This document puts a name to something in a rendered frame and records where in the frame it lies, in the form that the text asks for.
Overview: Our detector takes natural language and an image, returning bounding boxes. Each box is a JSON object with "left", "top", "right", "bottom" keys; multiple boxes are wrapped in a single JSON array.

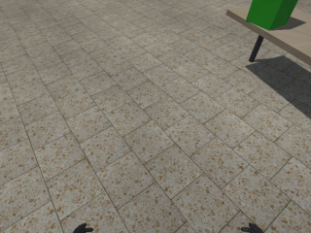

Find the carton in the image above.
[{"left": 246, "top": 0, "right": 298, "bottom": 31}]

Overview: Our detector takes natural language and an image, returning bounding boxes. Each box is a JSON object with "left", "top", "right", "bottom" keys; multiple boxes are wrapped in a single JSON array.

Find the table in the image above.
[{"left": 226, "top": 5, "right": 311, "bottom": 66}]

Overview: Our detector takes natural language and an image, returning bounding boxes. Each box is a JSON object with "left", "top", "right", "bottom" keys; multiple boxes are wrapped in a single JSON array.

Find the left robot hand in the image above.
[{"left": 73, "top": 223, "right": 93, "bottom": 233}]

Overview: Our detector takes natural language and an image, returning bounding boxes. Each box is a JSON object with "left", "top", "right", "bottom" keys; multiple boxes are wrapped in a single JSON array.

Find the right robot hand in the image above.
[{"left": 240, "top": 222, "right": 263, "bottom": 233}]

